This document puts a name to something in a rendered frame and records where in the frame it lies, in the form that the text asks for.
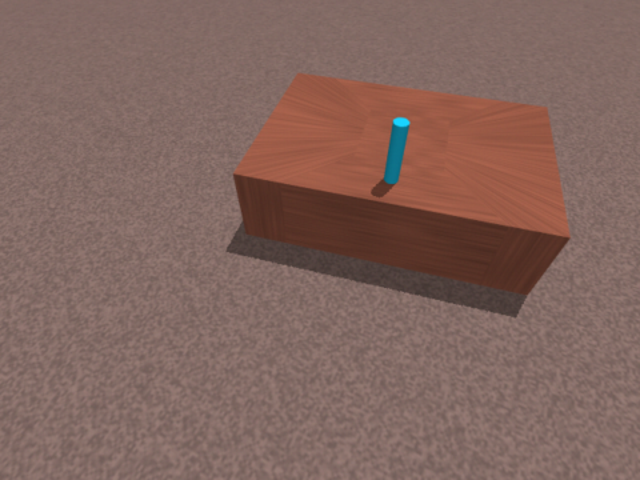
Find can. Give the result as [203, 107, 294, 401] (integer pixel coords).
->
[384, 117, 410, 184]

